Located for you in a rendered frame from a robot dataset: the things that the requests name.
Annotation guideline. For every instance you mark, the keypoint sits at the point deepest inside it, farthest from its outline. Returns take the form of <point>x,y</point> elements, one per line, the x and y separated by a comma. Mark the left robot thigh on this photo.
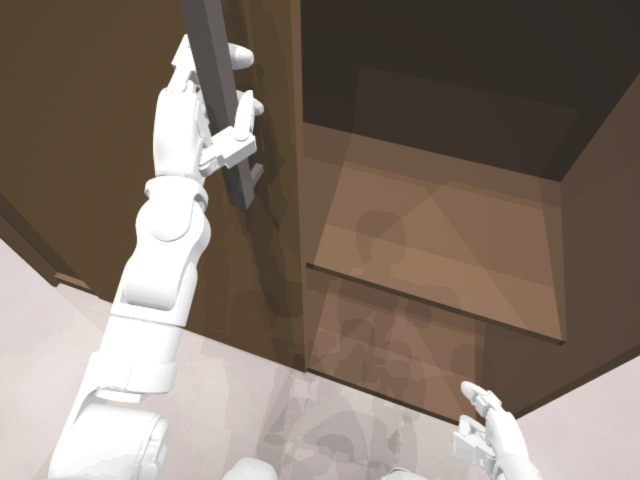
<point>251,469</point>

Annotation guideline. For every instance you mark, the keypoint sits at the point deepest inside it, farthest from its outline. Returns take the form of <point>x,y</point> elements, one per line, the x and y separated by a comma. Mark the right robot forearm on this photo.
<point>515,468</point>

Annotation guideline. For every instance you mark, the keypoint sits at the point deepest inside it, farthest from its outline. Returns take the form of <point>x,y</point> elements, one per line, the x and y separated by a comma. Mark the robot left hand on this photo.
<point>181,122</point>

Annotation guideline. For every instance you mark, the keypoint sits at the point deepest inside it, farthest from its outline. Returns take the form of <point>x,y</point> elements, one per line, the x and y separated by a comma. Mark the robot right hand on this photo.
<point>483,446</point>

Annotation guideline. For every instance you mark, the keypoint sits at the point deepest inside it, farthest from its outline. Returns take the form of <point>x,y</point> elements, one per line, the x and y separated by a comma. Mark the right robot shin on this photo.
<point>395,469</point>

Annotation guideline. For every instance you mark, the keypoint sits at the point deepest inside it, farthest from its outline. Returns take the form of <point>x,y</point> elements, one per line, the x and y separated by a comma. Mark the left robot upper arm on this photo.
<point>114,443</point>

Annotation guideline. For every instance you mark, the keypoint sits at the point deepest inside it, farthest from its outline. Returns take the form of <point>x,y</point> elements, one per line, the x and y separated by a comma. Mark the left robot forearm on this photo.
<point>136,358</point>

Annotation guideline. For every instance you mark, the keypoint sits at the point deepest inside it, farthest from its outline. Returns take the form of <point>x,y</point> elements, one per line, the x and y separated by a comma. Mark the wardrobe door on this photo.
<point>79,85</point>
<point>21,225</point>

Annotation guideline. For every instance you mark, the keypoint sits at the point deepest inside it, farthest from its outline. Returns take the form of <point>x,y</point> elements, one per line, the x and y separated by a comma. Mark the handle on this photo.
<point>205,27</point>

